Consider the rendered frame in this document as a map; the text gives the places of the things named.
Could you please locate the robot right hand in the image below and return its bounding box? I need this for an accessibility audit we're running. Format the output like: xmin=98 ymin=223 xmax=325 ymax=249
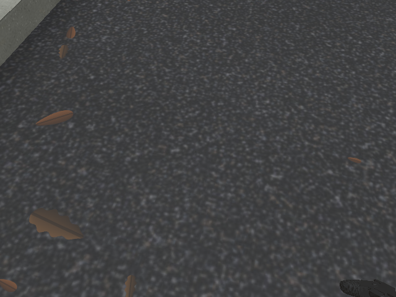
xmin=340 ymin=279 xmax=396 ymax=297

